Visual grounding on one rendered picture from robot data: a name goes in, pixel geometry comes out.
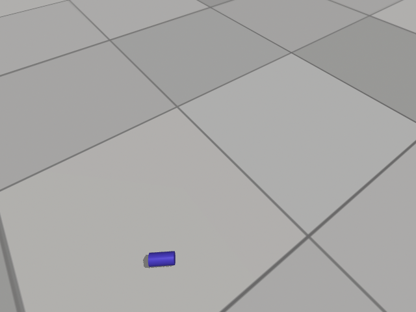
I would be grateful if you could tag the can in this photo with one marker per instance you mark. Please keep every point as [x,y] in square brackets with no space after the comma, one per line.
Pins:
[157,259]

